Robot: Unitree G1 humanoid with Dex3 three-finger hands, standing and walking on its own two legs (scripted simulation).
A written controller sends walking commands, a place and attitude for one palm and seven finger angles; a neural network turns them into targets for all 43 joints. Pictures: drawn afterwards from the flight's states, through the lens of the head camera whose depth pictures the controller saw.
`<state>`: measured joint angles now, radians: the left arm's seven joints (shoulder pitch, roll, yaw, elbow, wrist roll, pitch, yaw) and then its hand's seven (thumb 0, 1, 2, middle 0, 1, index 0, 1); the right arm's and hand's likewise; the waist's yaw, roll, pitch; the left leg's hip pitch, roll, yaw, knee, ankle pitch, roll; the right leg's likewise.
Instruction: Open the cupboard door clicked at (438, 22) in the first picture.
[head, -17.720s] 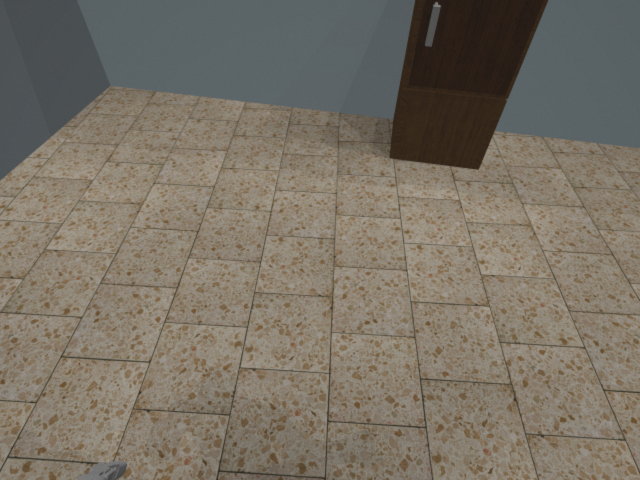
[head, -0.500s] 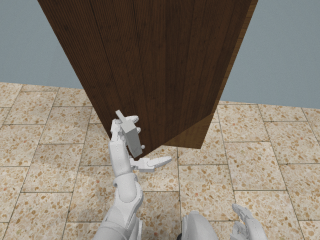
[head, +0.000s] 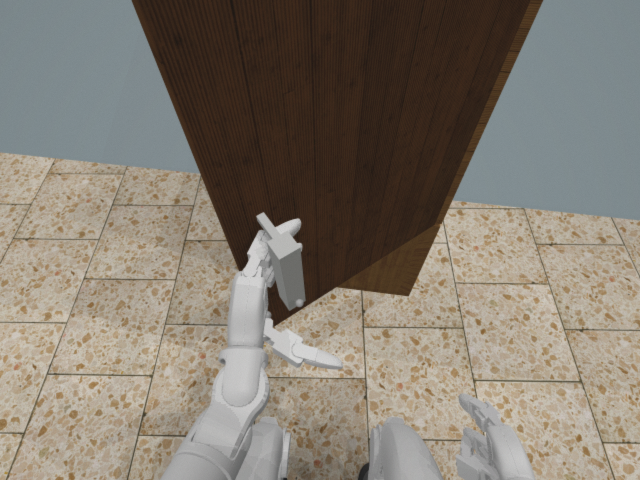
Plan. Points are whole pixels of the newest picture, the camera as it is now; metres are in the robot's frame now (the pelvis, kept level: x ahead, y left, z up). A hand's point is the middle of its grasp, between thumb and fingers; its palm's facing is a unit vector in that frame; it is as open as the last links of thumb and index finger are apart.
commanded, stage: slide the hand sideways off the handle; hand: left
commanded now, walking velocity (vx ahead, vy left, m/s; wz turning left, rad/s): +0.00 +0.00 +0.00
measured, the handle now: (279, 262) +0.37 +0.07 +0.03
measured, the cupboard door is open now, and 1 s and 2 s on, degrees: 42 44 44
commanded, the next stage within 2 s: draw the hand back to the body in 1.08 s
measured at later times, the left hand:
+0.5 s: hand (272, 340) +0.28 +0.07 +0.03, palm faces -0.17 -0.99 +0.00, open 16.2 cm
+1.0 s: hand (229, 368) +0.24 +0.11 +0.03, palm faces -0.13 -0.99 -0.02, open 16.3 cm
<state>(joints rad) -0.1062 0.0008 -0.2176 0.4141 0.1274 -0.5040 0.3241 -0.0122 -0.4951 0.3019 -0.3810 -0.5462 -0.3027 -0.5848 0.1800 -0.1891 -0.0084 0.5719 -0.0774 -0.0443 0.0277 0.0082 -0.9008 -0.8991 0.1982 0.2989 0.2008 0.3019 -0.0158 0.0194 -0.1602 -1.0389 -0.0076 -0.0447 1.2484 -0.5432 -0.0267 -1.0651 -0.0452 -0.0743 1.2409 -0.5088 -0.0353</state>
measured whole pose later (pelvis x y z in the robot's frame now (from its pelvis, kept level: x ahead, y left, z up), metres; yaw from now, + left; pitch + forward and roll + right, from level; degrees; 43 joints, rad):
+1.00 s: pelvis +0.01 +0.00 -0.02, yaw -1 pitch +20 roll -1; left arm 0.40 0.15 -0.07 -0.11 -0.12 -0.39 -0.12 -0.01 -0.50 0.30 -0.15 -0.30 -0.15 -0.30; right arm 0.22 -0.21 0.00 0.40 -0.01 -0.04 -0.02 0.01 -0.90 -0.90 0.20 0.30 0.20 0.30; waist 0.00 0.02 -0.18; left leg -1.08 0.01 -0.05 1.35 -0.62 -0.02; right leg -1.10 -0.03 -0.07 1.32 -0.57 -0.03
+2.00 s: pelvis +0.05 +0.02 +0.08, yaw -1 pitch +4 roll -1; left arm 0.60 0.31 0.12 -0.41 -0.04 0.00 0.13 -0.01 -0.06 0.49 -0.17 -0.31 -0.17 -0.31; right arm 0.29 -0.22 0.06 0.48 0.02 -0.08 -0.13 0.01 -0.90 -0.90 0.20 0.30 0.20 0.30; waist 0.04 0.06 -0.10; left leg -0.41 0.00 -0.02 0.79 -0.44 0.01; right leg -0.43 -0.02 -0.05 0.75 -0.38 0.01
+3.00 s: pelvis +0.04 +0.01 +0.12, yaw -3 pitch -3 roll -1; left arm 0.46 0.34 0.39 -0.37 -0.04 -0.14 0.12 0.01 0.89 0.90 -0.21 -0.31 -0.21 -0.31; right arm 0.18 -0.23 0.02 0.62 -0.01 -0.10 -0.08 0.01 -0.90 -0.90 0.20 0.30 0.20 0.30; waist 0.04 0.06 0.01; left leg -0.13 0.03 0.01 0.44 -0.27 -0.01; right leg -0.15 0.01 -0.03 0.38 -0.19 -0.01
